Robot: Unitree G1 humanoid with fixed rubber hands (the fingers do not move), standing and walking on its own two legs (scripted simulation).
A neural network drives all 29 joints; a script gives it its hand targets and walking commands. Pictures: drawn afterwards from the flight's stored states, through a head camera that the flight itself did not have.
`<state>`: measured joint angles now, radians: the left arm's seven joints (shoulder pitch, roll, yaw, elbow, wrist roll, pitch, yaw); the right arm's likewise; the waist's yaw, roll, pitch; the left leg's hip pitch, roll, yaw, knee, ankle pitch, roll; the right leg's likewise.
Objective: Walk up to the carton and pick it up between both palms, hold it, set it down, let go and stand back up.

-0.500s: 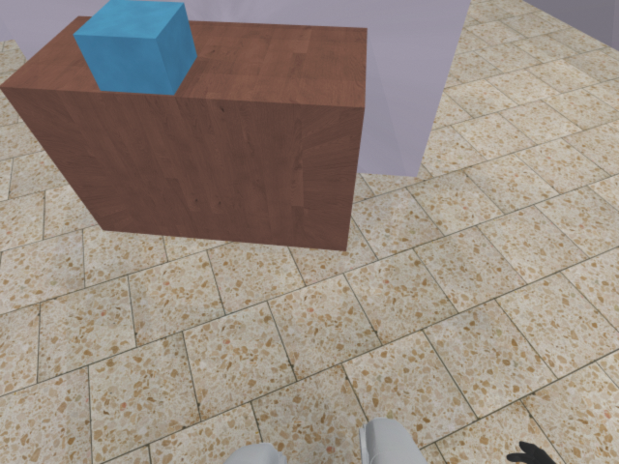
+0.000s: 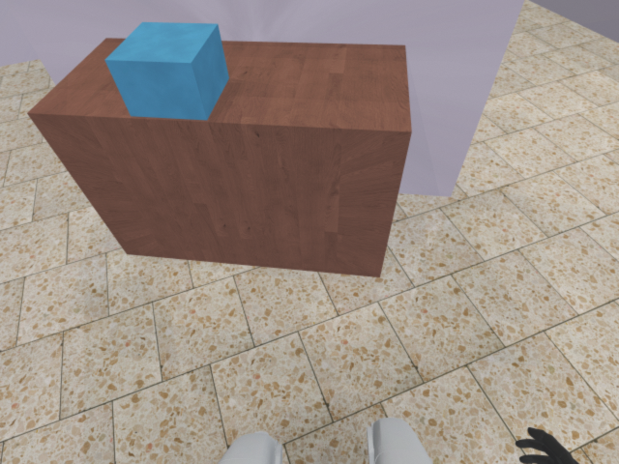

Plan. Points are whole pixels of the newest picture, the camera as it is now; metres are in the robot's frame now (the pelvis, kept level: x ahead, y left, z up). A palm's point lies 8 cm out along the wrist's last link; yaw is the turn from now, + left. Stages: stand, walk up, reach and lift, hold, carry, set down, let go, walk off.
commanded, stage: walk up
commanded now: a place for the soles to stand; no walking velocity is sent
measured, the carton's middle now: (174, 70) +1.00 +0.34 +0.01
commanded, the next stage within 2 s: none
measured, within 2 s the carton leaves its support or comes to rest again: neither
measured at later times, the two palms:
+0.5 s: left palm out of the picture +0.12 +0.46 -0.07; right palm (471, 412) +0.20 -0.22 -0.11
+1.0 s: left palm out of the picture +0.19 +0.56 -0.08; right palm (387, 347) +0.30 -0.11 -0.10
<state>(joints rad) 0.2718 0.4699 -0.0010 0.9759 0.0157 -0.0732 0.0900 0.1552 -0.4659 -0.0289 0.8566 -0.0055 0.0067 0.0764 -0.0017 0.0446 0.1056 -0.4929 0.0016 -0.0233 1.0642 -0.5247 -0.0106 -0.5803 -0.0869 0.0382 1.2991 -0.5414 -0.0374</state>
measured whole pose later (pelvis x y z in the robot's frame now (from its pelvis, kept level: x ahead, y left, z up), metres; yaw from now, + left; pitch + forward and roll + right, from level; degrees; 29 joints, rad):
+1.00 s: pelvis +0.17 +0.20 +0.00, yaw +1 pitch -1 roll -1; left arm 0.29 0.47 0.00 0.98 0.02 -0.07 0.12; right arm 0.12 -0.46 -0.03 0.84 -0.01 0.01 0.06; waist 0.00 0.07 0.12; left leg -0.51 0.01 0.02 1.08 -0.55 0.02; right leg -0.61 -0.08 0.07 1.29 -0.55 -0.03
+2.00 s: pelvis +0.30 +0.41 +0.00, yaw +0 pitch -1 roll -1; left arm 0.29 0.46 0.00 0.98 0.02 -0.07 0.12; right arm 0.22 -0.44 -0.04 0.84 -0.01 0.03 0.04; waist 0.00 0.06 0.12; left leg -0.45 -0.01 0.05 1.06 -0.60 0.05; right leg -0.63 -0.01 0.05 1.22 -0.55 -0.03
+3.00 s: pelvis +0.34 +0.56 +0.00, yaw -2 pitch -2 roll -1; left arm 0.23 0.41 0.00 0.95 0.02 -0.08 0.09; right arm 0.17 -0.40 -0.04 0.81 -0.01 0.03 -0.01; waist 0.00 0.05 0.13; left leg -0.48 0.00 0.02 1.14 -0.60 0.03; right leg -0.56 0.01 0.08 1.00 -0.41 0.02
